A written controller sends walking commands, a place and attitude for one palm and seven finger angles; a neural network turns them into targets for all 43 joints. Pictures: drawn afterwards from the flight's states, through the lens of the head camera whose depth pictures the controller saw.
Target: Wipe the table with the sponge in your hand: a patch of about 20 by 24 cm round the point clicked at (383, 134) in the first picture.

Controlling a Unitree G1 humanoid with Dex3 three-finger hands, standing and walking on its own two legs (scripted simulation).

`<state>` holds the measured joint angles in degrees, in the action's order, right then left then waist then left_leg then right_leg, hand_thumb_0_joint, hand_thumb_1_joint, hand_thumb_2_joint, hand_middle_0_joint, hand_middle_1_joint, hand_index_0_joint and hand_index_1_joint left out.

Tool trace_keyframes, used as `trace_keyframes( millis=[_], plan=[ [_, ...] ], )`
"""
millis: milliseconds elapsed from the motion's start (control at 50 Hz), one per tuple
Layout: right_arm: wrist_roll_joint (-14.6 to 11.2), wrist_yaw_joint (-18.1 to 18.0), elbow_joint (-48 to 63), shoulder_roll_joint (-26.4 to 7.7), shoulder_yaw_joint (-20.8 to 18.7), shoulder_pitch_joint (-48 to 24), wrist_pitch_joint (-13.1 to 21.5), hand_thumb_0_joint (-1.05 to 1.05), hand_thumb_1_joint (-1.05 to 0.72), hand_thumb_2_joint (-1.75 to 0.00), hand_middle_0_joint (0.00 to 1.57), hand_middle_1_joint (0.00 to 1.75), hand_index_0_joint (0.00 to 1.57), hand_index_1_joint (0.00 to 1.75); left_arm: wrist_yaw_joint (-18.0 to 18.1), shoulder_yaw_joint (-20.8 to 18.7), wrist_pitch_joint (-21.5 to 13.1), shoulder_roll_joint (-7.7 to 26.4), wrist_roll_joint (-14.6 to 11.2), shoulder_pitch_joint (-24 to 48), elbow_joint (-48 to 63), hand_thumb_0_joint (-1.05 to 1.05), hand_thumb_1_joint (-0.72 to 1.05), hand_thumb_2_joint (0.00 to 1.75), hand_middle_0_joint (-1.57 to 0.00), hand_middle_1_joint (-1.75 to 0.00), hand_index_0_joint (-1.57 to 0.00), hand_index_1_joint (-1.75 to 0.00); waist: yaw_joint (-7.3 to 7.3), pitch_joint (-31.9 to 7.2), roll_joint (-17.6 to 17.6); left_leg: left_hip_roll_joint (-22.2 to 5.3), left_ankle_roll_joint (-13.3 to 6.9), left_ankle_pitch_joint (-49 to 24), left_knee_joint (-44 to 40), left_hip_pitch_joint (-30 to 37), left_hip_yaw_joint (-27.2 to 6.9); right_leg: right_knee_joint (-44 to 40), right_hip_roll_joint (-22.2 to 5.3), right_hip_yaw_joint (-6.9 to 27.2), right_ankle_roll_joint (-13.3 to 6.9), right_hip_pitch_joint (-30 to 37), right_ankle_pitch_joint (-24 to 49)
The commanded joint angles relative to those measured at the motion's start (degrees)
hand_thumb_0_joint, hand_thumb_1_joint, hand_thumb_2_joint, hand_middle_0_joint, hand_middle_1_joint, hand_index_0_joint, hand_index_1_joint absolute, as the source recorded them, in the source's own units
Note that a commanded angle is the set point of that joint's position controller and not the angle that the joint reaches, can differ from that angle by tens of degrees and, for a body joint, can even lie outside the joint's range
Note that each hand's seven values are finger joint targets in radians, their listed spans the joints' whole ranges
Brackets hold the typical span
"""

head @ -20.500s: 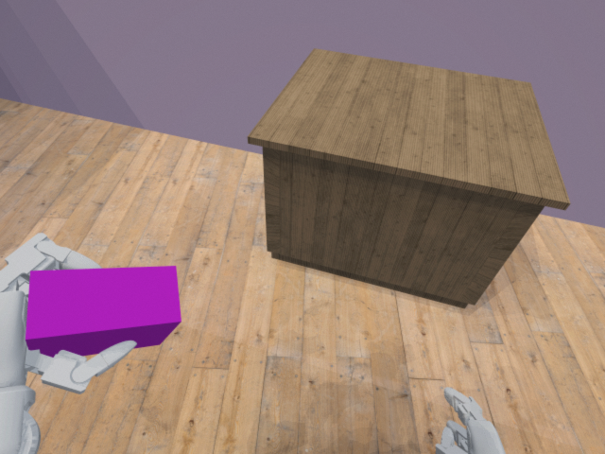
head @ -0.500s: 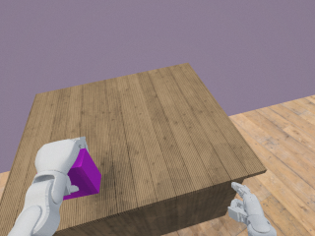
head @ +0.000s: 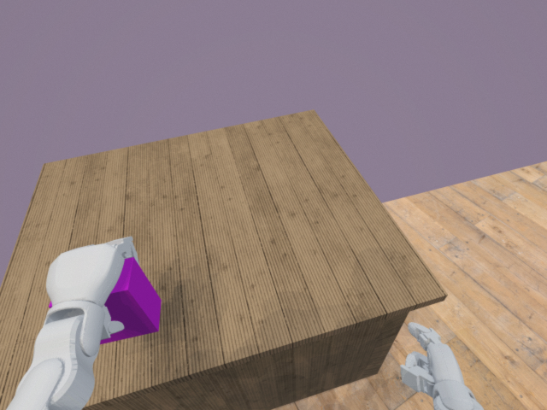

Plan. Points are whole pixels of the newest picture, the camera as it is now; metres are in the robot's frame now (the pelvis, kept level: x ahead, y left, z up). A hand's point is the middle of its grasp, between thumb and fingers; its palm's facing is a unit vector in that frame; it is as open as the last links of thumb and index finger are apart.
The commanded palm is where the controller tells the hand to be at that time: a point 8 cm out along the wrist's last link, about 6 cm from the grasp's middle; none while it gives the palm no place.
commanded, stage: move the sponge above the wiping area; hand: left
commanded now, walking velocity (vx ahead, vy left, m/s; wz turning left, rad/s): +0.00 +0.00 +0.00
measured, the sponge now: (117, 309) +0.22 +0.30 +0.01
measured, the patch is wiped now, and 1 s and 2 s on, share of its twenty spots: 0.00 0.00 0.00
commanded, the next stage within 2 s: none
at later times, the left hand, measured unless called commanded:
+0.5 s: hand (105, 289) +0.24 +0.31 +0.05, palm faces +0.04 -0.05 -1.00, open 10.1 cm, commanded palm +0.20 +0.30 +0.09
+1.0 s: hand (108, 303) +0.23 +0.31 +0.02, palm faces -0.02 -0.07 -1.00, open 10.1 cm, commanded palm +0.20 +0.29 +0.07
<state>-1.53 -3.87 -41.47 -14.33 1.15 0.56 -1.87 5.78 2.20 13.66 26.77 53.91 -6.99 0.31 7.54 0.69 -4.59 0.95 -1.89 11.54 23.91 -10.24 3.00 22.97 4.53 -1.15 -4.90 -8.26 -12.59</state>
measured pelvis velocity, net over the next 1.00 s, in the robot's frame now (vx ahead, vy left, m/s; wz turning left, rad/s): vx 0.01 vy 0.01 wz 0.02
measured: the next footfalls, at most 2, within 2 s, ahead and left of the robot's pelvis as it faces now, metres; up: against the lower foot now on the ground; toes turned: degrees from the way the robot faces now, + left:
none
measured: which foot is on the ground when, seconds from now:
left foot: down 0.00-1.00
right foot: down 0.00-1.00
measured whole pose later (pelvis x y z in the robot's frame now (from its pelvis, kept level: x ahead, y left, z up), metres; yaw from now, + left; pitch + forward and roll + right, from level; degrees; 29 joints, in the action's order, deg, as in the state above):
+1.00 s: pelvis +0.01 +0.01 +0.00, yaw +1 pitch +0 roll +0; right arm -2.9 -2.8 -42.4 -14.0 -0.1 1.0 -2.7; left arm 13.2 4.7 19.3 21.8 54.4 -5.2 -10.1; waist 6.8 -2.3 -4.9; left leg 1.9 -2.6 12.7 26.1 -13.9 2.2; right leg 25.2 3.7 -1.8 -4.1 -11.6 -14.1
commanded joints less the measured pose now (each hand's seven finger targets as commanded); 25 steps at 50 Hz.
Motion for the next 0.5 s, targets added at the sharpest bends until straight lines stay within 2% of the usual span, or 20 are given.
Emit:
trace_keyframes(
  millis=[0,40,60,80,100,140,160,180,220,240,260,280,300,340,360,380,400,440,460,480],
  plan=[
    [-0.73,0.63,9.79,-6.60,-2.08,-12.44,2.47,0.00,-0.90,-0.90,0.20,0.30,0.20,0.30,3.91,-10.78,4.86,12.84,-0.47,7.71,9.02,0.00,0.10,1.30,-1.20,-1.60,-1.20,-1.60,1.16,-12.48,-1.15,0.95,-0.09,-13.03,-0.72,3.80,-8.56,-3.34,-4.59,12.58,-0.84,2.47,13.19],
    [-1.24,0.94,9.72,-7.03,-2.05,-12.58,2.02,0.00,-0.90,-0.90,0.20,0.30,0.20,0.30,2.49,-9.36,6.90,11.85,-1.94,4.48,7.53,0.00,0.10,1.30,-1.20,-1.60,-1.20,-1.60,0.51,-11.40,0.95,0.98,-0.19,-13.48,-0.59,3.28,-8.56,-3.19,-4.69,12.13,-0.41,2.45,15.16],
    [-1.42,0.94,9.99,-7.01,-2.15,-12.64,1.73,0.00,-0.90,-0.90,0.20,0.30,0.20,0.30,1.45,-7.08,7.49,10.20,-2.28,4.81,7.91,0.00,0.10,1.30,-1.20,-1.60,-1.20,-1.60,-0.33,-11.17,1.95,1.00,-0.45,-13.18,-0.53,3.19,-8.19,-3.24,-4.77,12.00,-0.04,2.21,15.55],
    [-1.44,0.92,10.32,-7.06,-2.18,-13.02,1.69,0.00,-0.90,-0.90,0.20,0.30,0.20,0.30,0.69,-7.30,7.56,10.39,-2.67,4.47,9.34,0.00,0.10,1.30,-1.20,-1.60,-1.20,-1.60,-0.43,-10.84,1.64,1.23,-0.66,-13.24,-0.54,3.55,-8.36,-3.43,-4.43,12.45,-0.23,2.05,15.40],
    [-1.36,0.90,11.04,-6.80,-1.97,-12.86,1.73,0.00,-0.90,-0.90,0.20,0.30,0.20,0.30,-0.40,-4.21,7.72,8.00,-2.81,3.93,9.46,0.00,0.10,1.30,-1.20,-1.60,-1.20,-1.60,-0.90,-10.68,2.50,1.20,-1.02,-12.93,-0.27,3.53,-8.19,-3.37,-4.61,11.30,0.11,1.76,15.53],
    [-1.13,0.74,11.13,-6.78,-2.07,-12.03,2.07,0.00,-0.90,-0.90,0.20,0.30,0.20,0.30,-1.48,-3.79,6.26,8.61,-2.47,4.79,10.00,0.00,0.10,1.30,-1.20,-1.60,-1.20,-1.60,-1.32,-10.76,5.53,1.37,-1.47,-12.32,0.27,3.50,-8.46,-3.54,-4.57,11.43,0.56,0.72,15.23],
    [-0.92,0.41,10.87,-6.83,-2.21,-10.91,2.24,0.00,-0.90,-0.90,0.20,0.30,0.20,0.30,-1.61,-3.65,4.86,8.93,-2.29,6.90,10.04,0.00,0.10,1.30,-1.20,-1.60,-1.20,-1.60,-2.23,-10.03,6.18,1.20,-1.73,-11.43,0.33,3.20,-8.25,-3.81,-4.41,11.36,0.74,-0.39,14.25],
    [-0.58,0.06,10.87,-6.83,-2.26,-10.88,2.70,0.00,-0.90,-0.90,0.20,0.30,0.20,0.30,-1.29,-5.70,3.09,11.61,-1.77,10.38,12.60,0.00,0.10,1.30,-1.20,-1.60,-1.20,-1.60,-2.10,-10.40,5.76,1.08,-1.87,-10.53,0.33,4.17,-8.65,-4.29,-3.91,12.40,0.43,-1.16,12.21],
    [-0.04,-0.26,10.75,-6.03,-2.45,-9.63,3.75,0.00,-0.90,-0.90,0.20,0.30,0.20,0.30,0.17,-5.36,-0.41,11.15,0.02,13.11,13.19,0.00,0.10,1.30,-1.20,-1.60,-1.20,-1.60,-1.81,-11.67,3.69,0.73,-2.02,-9.96,0.44,5.46,-8.73,-4.16,-3.94,11.53,0.36,-2.65,9.46],
    [0.44,-0.44,10.13,-6.22,-2.58,-9.10,4.00,0.00,-0.90,-0.90,0.20,0.30,0.20,0.30,1.30,-7.38,-1.85,13.33,1.36,14.11,12.41,0.00,0.10,1.30,-1.20,-1.60,-1.20,-1.60,-1.10,-12.12,2.73,0.81,-1.78,-10.27,0.59,5.88,-9.09,-4.39,-3.78,11.79,0.00,-3.03,8.80],
    [0.60,-0.57,9.82,-6.17,-2.79,-9.12,4.14,0.00,-0.90,-0.90,0.20,0.30,0.20,0.30,2.62,-8.35,-3.01,14.15,2.40,15.61,12.61,0.00,0.10,1.30,-1.20,-1.60,-1.20,-1.60,-0.82,-12.62,1.36,0.76,-1.60,-10.53,0.70,6.48,-9.15,-4.36,-3.70,12.00,-0.24,-3.41,8.43],
    [0.82,-0.75,9.52,-6.53,-2.82,-8.99,4.36,0.00,-0.90,-0.90,0.20,0.30,0.20,0.30,4.13,-10.76,-3.95,17.07,3.20,18.94,14.98,0.00,0.10,1.30,-1.20,-1.60,-1.20,-1.60,-0.53,-13.87,-1.61,0.51,-1.25,-10.18,0.50,7.33,-9.95,-4.12,-3.12,13.15,-0.85,-3.69,7.19],
    [0.77,-0.75,9.66,-5.82,-2.96,-8.66,4.60,0.00,-0.90,-0.90,0.20,0.30,0.20,0.30,5.70,-9.24,-4.29,14.25,3.97,17.96,14.02,0.00,0.10,1.30,-1.20,-1.60,-1.20,-1.60,-0.34,-14.26,-4.04,0.18,-0.93,-10.12,0.48,7.21,-9.61,-3.47,-3.19,11.74,-0.90,-4.28,5.74],
    [0.50,-0.70,8.80,-6.11,-3.19,-8.18,4.58,0.00,-0.90,-0.90,0.20,0.30,0.20,0.30,8.17,-10.39,-3.59,14.15,4.40,17.07,10.41,0.00,0.10,1.30,-1.20,-1.60,-1.20,-1.60,-0.32,-14.28,-4.53,0.16,-0.11,-10.38,0.48,6.16,-9.34,-3.48,-3.05,11.42,-1.37,-4.46,5.56],
    [0.40,-0.60,8.45,-6.46,-3.27,-8.77,4.33,0.00,-0.90,-0.90,0.20,0.30,0.20,0.30,8.98,-10.92,-2.51,14.35,4.78,16.99,8.90,0.00,0.10,1.30,-1.20,-1.60,-1.20,-1.60,0.13,-15.12,-4.76,0.31,0.33,-10.62,0.72,5.75,-9.23,-3.22,-2.89,11.82,-1.60,-4.48,5.54],
    [0.12,-0.55,8.47,-6.57,-3.09,-9.47,4.09,0.00,-0.90,-0.90,0.20,0.30,0.20,0.30,9.51,-11.57,-1.18,14.65,4.07,17.07,8.59,0.00,0.10,1.30,-1.20,-1.60,-1.20,-1.60,0.39,-14.28,-4.58,0.36,0.39,-10.04,0.00,5.38,-9.96,-3.30,-2.80,12.27,-1.68,-4.08,5.10],
    [-0.46,-0.31,8.76,-5.98,-3.30,-9.39,4.06,0.00,-0.90,-0.90,0.20,0.30,0.20,0.30,9.69,-8.85,-0.04,10.64,2.84,15.19,7.58,0.00,0.10,1.30,-1.20,-1.60,-1.20,-1.60,0.01,-15.59,-2.88,0.02,0.20,-10.57,-0.14,4.96,-9.06,-2.69,-3.14,10.37,-1.01,-2.76,6.11],
    [-0.94,0.38,8.71,-6.31,-3.15,-10.62,3.71,0.00,-0.90,-0.90,0.20,0.30,0.20,0.30,8.88,-6.84,3.10,7.83,1.13,10.08,4.51,0.00,0.10,1.30,-1.20,-1.60,-1.20,-1.60,0.57,-15.70,-0.52,0.13,0.69,-13.15,-0.34,4.43,-9.26,-2.24,-3.46,9.58,-0.74,-1.59,9.79],
    [-1.17,0.64,8.73,-6.39,-3.08,-10.92,3.15,0.00,-0.90,-0.90,0.20,0.30,0.20,0.30,7.98,-4.97,4.86,6.23,0.40,8.42,3.22,0.00,0.10,1.30,-1.20,-1.60,-1.20,-1.60,0.26,-15.13,1.57,0.07,0.78,-13.64,-0.58,3.85,-9.00,-2.21,-3.61,9.21,-0.37,-1.17,11.00],
    [-1.39,0.78,8.98,-6.72,-2.88,-11.55,2.67,0.00,-0.90,-0.90,0.20,0.30,0.20,0.30,7.03,-5.56,6.46,6.57,-0.68,6.81,2.38,0.00,0.10,1.30,-1.20,-1.60,-1.20,-1.60,0.38,-13.52,1.87,0.38,0.71,-12.93,-1.18,3.04,-9.10,-2.48,-3.53,9.76,-0.48,-0.47,10.98]
  ],
)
